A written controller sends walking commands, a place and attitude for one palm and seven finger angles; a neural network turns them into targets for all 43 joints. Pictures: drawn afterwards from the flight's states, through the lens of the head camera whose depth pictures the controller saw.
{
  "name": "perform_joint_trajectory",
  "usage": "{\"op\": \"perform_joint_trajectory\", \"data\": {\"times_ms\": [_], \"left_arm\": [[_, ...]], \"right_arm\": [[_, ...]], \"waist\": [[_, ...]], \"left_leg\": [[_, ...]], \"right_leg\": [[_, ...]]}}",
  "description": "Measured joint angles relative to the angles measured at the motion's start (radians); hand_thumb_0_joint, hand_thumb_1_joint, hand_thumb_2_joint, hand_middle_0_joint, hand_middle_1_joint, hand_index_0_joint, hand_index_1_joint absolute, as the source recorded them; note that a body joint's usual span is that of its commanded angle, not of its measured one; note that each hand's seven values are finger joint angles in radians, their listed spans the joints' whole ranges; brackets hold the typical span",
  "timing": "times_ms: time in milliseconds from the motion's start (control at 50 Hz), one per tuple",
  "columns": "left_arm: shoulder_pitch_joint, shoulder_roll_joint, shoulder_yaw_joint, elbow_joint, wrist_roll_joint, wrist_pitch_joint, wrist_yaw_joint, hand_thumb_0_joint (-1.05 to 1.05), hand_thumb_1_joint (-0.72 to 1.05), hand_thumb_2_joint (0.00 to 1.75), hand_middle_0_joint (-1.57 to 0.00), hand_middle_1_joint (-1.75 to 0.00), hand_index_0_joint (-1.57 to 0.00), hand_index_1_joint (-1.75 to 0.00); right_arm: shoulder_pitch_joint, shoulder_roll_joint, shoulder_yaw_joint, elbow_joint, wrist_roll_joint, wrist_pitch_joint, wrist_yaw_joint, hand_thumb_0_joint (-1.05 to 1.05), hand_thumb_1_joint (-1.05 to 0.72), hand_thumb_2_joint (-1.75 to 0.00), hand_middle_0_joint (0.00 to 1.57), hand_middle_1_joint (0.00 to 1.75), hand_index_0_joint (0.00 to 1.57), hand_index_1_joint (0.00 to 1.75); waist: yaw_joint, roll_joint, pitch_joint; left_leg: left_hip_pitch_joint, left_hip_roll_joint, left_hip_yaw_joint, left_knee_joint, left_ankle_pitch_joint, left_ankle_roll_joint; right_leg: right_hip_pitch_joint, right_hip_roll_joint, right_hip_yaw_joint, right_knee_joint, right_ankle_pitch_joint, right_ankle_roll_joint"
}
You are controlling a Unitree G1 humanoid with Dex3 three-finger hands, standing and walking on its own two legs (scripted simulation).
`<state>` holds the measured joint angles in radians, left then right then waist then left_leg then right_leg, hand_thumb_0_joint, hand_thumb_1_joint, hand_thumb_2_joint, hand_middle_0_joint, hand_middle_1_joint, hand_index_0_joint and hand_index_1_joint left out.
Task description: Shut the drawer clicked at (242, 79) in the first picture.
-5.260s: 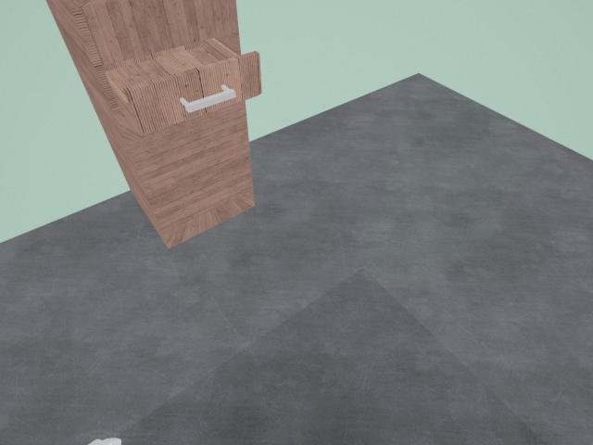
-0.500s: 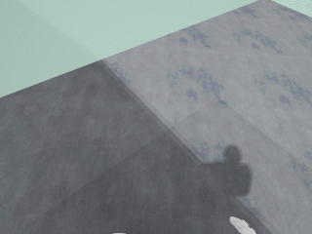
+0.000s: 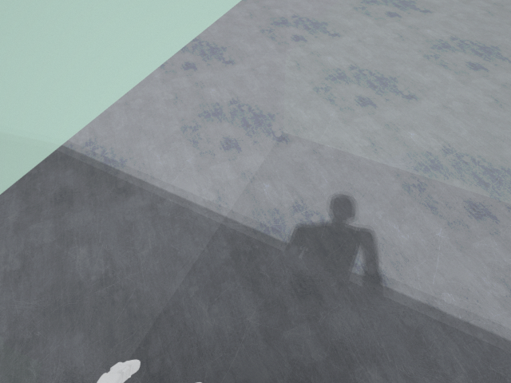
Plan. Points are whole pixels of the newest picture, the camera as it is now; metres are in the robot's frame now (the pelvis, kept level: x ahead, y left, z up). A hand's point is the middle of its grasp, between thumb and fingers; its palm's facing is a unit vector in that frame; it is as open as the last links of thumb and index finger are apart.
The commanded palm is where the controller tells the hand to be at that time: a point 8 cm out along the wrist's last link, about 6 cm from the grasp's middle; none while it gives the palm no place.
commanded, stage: walk to a spot facing it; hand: left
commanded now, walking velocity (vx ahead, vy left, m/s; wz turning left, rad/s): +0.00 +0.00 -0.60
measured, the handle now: out of the picture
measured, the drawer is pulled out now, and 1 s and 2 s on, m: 0.16 0.16 0.16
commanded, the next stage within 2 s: turn to face it in 1.02 s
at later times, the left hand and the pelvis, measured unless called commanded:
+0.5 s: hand out of the picture +0.11 +0.20 -0.17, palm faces -0.17 -0.97 -0.19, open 7.4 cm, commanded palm none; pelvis +0.02 +0.02 +0.01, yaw -15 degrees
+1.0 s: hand (229, 305) +0.28 +0.07 -0.16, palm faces -0.58 -0.78 -0.23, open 7.4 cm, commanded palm none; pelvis +0.07 -0.02 +0.00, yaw -35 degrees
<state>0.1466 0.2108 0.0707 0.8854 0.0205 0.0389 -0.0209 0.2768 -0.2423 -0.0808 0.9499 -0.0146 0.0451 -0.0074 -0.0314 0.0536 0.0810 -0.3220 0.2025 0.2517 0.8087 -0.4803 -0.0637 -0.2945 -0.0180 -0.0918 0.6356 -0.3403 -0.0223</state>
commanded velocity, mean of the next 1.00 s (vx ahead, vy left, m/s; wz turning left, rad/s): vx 0.03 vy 0.00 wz -0.60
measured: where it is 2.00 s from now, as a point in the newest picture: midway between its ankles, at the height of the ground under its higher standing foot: outside the picture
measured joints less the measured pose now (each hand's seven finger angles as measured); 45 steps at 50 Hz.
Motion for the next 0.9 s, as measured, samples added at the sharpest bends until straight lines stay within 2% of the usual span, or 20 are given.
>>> {"op": "perform_joint_trajectory", "data": {"times_ms": [40, 100, 200, 340, 420, 480, 520, 560, 620, 700, 800, 900], "left_arm": [[-0.004, -0.012, -0.008, -0.005, -0.004, -0.010, 0.011, 0.00, 0.91, 0.90, -0.20, -0.30, -0.20, -0.30], [0.002, -0.018, -0.010, -0.006, -0.009, -0.010, 0.023, 0.00, 0.91, 0.90, -0.20, -0.30, -0.21, -0.30], [0.017, -0.019, -0.017, 0.006, -0.010, -0.014, 0.021, 0.00, 0.90, 0.90, -0.21, -0.30, -0.21, -0.30], [0.051, -0.021, -0.018, 0.018, -0.005, -0.007, 0.013, 0.00, 0.90, 0.90, -0.21, -0.30, -0.21, -0.30], [0.080, -0.010, -0.010, 0.029, -0.001, 0.000, 0.011, 0.00, 0.90, 0.90, -0.21, -0.30, -0.21, -0.30], [0.108, 0.008, 0.000, 0.037, -0.004, 0.008, 0.010, 0.00, 0.90, 0.90, -0.21, -0.30, -0.21, -0.30], [0.120, 0.026, 0.010, 0.046, -0.010, 0.020, 0.009, 0.00, 0.90, 0.90, -0.21, -0.30, -0.21, -0.30], [0.128, 0.035, 0.018, 0.059, -0.003, 0.031, 0.003, 0.00, 0.90, 0.90, -0.21, -0.30, -0.21, -0.30], [0.135, 0.049, 0.030, 0.068, 0.007, 0.038, -0.011, 0.00, 0.91, 0.90, -0.20, -0.30, -0.20, -0.30], [0.122, 0.061, 0.037, 0.064, 0.005, 0.040, -0.013, 0.00, 0.91, 0.90, -0.20, -0.30, -0.20, -0.30], [0.082, 0.056, 0.035, 0.058, 0.003, 0.049, -0.011, 0.00, 0.91, 0.90, -0.20, -0.30, -0.20, -0.30], [0.020, 0.030, 0.023, 0.047, 0.004, 0.051, -0.014, 0.00, 0.91, 0.90, -0.20, -0.30, -0.20, -0.30]], "right_arm": [[-0.006, -0.011, -0.003, 0.008, 0.002, 0.022, -0.008, 0.01, -0.91, -0.90, 0.20, 0.30, 0.20, 0.30], [-0.029, -0.010, -0.001, 0.008, -0.001, 0.029, -0.008, 0.01, -0.91, -0.90, 0.20, 0.30, 0.20, 0.30], [-0.079, 0.003, 0.005, -0.019, -0.002, 0.016, -0.008, 0.01, -0.91, -0.90, 0.20, 0.30, 0.20, 0.30], [-0.145, 0.016, 0.013, -0.046, 0.000, 0.011, -0.008, 0.01, -0.91, -0.90, 0.20, 0.30, 0.20, 0.30], [-0.155, 0.024, 0.021, -0.061, 0.002, -0.001, -0.006, 0.01, -0.91, -0.90, 0.20, 0.30, 0.20, 0.30], [-0.144, 0.032, 0.031, -0.073, 0.006, -0.022, -0.008, 0.01, -0.91, -0.90, 0.20, 0.30, 0.20, 0.30], [-0.135, 0.044, 0.042, -0.077, 0.002, -0.038, -0.012, 0.01, -0.91, -0.90, 0.20, 0.30, 0.20, 0.30], [-0.118, 0.050, 0.052, -0.081, -0.003, -0.038, -0.011, 0.01, -0.91, -0.90, 0.20, 0.30, 0.20, 0.30], [-0.087, 0.061, 0.060, -0.075, -0.006, -0.037, -0.018, 0.00, -0.91, -0.90, 0.20, 0.30, 0.20, 0.30], [-0.047, 0.073, 0.062, -0.057, -0.003, -0.047, -0.023, 0.00, -0.91, -0.90, 0.20, 0.30, 0.20, 0.30], [0.004, 0.085, 0.056, -0.025, -0.001, -0.048, -0.023, 0.00, -0.91, -0.90, 0.20, 0.30, 0.20, 0.30], [0.041, 0.079, 0.039, 0.008, -0.007, -0.040, -0.017, 0.01, -0.91, -0.90, 0.20, 0.30, 0.20, 0.30]], "waist": [[-0.002, 0.009, -0.002], [0.003, -0.001, -0.006], [0.008, -0.020, -0.006], [0.039, -0.037, -0.007], [0.062, -0.059, -0.018], [0.074, -0.084, -0.038], [0.075, -0.114, -0.043], [0.076, -0.117, -0.046], [0.070, -0.112, -0.048], [0.063, -0.104, -0.032], [0.046, -0.095, -0.009], [0.015, -0.076, 0.016]], "left_leg": [[-0.076, -0.038, -0.096, 0.174, -0.043, -0.007], [-0.147, -0.065, -0.163, 0.294, 0.035, -0.023], [-0.184, -0.084, -0.217, 0.269, 0.111, -0.045], [-0.145, -0.121, -0.236, 0.146, 0.095, -0.044], [-0.071, -0.156, -0.228, 0.004, 0.054, -0.026], [0.036, -0.181, -0.214, -0.210, 0.108, -0.004], [0.064, -0.188, -0.180, -0.252, 0.166, 0.066], [0.090, -0.173, -0.150, -0.256, 0.153, 0.095], [0.146, -0.152, -0.113, -0.317, 0.157, 0.097], [0.196, -0.132, -0.069, -0.368, 0.166, 0.094], [0.226, -0.111, -0.009, -0.370, 0.139, 0.085], [0.242, -0.092, 0.057, -0.333, 0.091, 0.063]], "right_leg": [[0.005, 0.010, 0.011, -0.005, -0.011, -0.020], [0.031, 0.026, 0.042, -0.067, 0.026, -0.027], [0.052, 0.054, 0.094, -0.137, 0.076, -0.041], [0.042, 0.093, 0.164, -0.152, 0.099, -0.036], [0.035, 0.105, 0.202, -0.148, 0.098, -0.021], [0.017, 0.114, 0.235, -0.108, 0.075, 0.001], [-0.023, 0.111, 0.244, 0.003, -0.024, 0.011], [-0.088, 0.100, 0.192, 0.195, -0.108, 0.035], [-0.165, 0.061, 0.135, 0.408, -0.073, 0.063], [-0.214, 0.011, 0.112, 0.511, -0.025, 0.090], [-0.223, -0.026, 0.085, 0.472, 0.000, 0.103], [-0.178, -0.041, 0.027, 0.294, -0.019, 0.092]]}}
